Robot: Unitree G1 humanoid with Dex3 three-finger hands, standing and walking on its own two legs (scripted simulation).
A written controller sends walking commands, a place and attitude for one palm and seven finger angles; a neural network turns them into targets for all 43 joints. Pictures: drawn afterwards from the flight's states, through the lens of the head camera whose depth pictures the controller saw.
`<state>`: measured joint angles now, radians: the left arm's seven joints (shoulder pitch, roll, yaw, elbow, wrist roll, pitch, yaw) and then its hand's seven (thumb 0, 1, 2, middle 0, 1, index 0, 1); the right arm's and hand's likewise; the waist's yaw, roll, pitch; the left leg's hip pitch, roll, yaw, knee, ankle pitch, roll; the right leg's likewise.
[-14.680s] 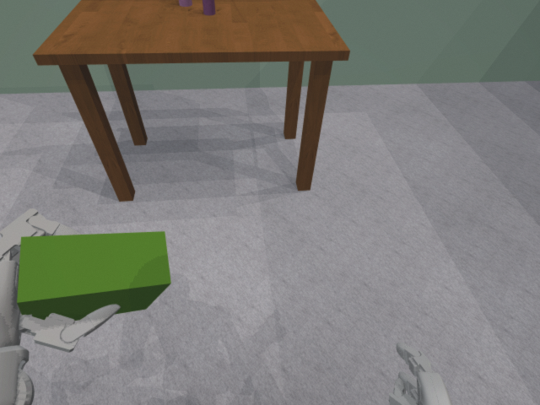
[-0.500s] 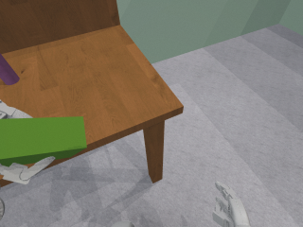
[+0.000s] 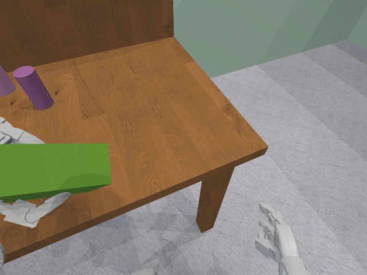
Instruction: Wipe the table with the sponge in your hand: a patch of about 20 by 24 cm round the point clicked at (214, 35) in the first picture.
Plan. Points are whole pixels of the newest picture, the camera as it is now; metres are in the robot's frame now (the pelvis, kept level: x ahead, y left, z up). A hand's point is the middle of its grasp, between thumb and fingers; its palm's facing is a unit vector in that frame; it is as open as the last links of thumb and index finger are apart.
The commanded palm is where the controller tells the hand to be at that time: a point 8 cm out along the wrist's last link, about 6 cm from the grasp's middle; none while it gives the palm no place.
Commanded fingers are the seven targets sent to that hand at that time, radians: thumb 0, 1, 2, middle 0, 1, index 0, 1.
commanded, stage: come to a stop and stand still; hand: left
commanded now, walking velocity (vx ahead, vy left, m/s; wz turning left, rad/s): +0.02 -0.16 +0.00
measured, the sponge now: (69, 172) +0.24 +0.19 +0.17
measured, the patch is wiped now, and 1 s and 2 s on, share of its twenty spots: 0.00 0.00 0.00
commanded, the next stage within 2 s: look again from close up in 1.62 s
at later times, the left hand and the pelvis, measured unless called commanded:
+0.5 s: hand (13, 156) +0.24 +0.26 +0.21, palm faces +0.32 -0.82 -0.47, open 10.1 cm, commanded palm +0.18 +0.30 +0.20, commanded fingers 0.00 0.10 1.30 -1.20 -1.60 -1.20 -1.60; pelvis +0.01 +0.03 +0.03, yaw -1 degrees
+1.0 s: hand out of the picture +0.22 +0.29 +0.20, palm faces +0.40 -0.84 -0.35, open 10.1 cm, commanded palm +0.15 +0.31 +0.20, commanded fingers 0.00 0.10 1.30 -1.20 -1.60 -1.20 -1.60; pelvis -0.02 +0.03 +0.02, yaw -2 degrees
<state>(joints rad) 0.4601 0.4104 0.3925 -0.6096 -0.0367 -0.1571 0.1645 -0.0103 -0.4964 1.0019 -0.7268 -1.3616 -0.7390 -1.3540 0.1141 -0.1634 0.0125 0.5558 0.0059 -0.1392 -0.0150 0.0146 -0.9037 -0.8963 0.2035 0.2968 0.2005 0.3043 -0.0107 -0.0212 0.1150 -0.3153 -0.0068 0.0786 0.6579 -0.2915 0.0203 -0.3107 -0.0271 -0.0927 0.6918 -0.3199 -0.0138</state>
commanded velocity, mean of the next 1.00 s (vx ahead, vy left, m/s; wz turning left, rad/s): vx -0.03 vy -0.04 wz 0.00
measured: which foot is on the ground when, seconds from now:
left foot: down 0.00-1.00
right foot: down 0.00-1.00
